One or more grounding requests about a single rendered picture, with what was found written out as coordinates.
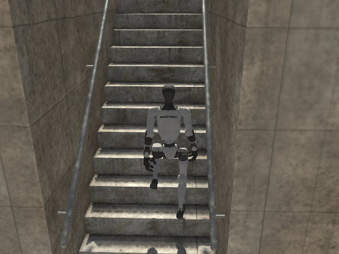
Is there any right robot upper arm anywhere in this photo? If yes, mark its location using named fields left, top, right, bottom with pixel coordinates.
left=180, top=107, right=193, bottom=136

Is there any left robot hand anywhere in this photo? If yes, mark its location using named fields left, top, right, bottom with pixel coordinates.
left=144, top=157, right=156, bottom=172

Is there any robot left thigh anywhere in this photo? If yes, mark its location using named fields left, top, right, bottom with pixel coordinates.
left=152, top=143, right=163, bottom=159

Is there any robot right forearm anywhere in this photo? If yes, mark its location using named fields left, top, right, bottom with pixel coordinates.
left=188, top=129, right=197, bottom=151

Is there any left robot upper arm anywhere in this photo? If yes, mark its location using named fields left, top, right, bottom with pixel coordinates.
left=146, top=107, right=158, bottom=138

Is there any left robot shin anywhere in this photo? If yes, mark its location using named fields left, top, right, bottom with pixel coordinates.
left=152, top=157, right=159, bottom=179

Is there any robot left forearm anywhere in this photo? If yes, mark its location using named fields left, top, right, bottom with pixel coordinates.
left=144, top=130, right=152, bottom=158

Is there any right robot hand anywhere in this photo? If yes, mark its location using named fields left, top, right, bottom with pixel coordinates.
left=188, top=149, right=198, bottom=162

